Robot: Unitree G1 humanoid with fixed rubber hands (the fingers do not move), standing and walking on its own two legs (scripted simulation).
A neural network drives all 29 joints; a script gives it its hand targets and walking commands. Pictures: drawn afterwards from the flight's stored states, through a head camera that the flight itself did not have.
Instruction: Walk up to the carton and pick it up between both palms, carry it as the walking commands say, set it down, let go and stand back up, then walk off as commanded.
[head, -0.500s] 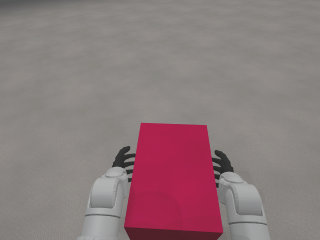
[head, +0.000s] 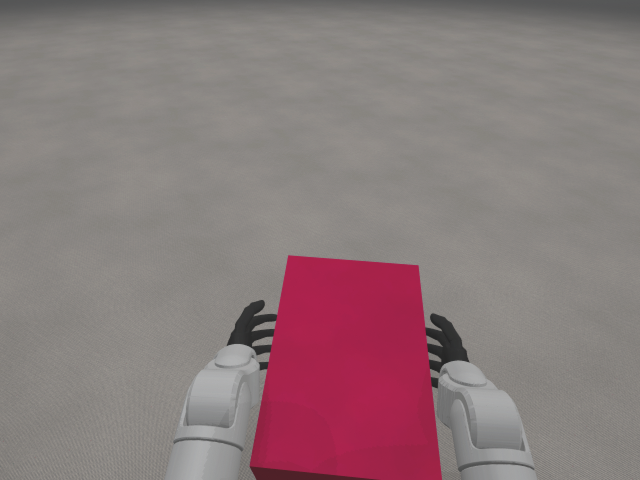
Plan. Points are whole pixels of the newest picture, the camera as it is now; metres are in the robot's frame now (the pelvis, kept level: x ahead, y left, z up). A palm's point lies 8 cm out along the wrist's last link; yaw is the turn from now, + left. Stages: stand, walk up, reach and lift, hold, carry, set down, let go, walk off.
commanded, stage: carry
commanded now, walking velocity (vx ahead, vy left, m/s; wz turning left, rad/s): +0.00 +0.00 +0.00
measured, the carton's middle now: (342, 392) +0.28 -0.01 -0.02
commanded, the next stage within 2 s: hold in 1.88 s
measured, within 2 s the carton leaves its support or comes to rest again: neither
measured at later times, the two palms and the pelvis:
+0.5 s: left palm (248, 356) +0.28 +0.12 +0.06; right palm (458, 367) +0.27 -0.15 +0.05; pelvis +0.00 -0.02 +0.00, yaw +0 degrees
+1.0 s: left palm (239, 345) +0.29 +0.13 +0.06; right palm (446, 356) +0.29 -0.13 +0.05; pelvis +0.01 +0.00 +0.00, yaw +0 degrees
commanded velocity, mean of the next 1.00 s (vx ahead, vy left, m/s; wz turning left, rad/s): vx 0.00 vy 0.00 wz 0.00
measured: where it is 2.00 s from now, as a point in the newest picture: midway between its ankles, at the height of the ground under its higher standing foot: outside the picture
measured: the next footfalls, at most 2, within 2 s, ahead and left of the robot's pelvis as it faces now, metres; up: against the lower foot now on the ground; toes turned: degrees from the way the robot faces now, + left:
none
